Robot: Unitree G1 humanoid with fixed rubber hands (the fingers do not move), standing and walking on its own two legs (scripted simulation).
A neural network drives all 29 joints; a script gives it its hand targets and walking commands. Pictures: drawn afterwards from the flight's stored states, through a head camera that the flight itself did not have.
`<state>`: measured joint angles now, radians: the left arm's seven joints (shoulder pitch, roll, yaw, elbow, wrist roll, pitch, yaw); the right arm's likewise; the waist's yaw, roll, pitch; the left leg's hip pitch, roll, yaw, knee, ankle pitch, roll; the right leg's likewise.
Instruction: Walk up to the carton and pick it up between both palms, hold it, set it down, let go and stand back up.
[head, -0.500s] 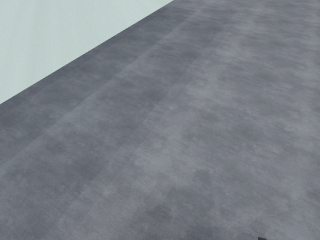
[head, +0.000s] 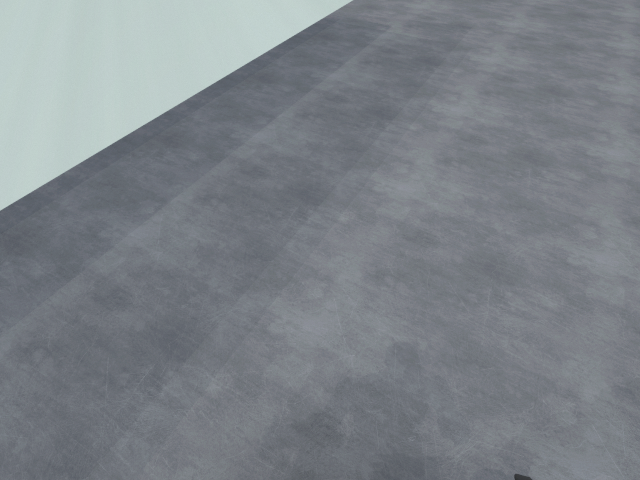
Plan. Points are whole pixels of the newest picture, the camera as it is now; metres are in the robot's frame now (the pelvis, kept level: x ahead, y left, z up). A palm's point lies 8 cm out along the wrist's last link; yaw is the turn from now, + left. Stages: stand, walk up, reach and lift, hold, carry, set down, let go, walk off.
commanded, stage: stand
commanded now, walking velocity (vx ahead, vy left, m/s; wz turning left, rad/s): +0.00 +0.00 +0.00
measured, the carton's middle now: out of the picture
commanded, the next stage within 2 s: walk up in 0.10 s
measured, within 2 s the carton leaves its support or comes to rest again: neither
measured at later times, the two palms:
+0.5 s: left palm out of the picture +0.14 +0.26 -0.09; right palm out of the picture +0.06 -0.37 -0.11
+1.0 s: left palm (259, 338) +0.35 +0.09 -0.08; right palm out of the picture -0.04 -0.45 -0.10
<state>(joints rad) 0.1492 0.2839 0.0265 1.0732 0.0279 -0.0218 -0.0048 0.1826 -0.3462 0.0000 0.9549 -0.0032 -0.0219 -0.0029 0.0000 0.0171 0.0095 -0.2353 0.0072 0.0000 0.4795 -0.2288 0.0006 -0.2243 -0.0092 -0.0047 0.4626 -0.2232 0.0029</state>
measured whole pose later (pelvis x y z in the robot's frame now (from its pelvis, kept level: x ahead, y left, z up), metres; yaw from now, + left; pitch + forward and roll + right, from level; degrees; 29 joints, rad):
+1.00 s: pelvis +0.09 -0.13 +0.00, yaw -29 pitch +2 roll +0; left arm 0.15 0.40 0.10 0.77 0.04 0.06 -0.16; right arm 0.28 -0.48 0.00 0.97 -0.01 -0.08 0.00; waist 0.01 0.01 0.03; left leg -0.21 0.12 0.19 0.50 -0.31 -0.02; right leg -0.46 -0.10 0.01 0.79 -0.34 0.00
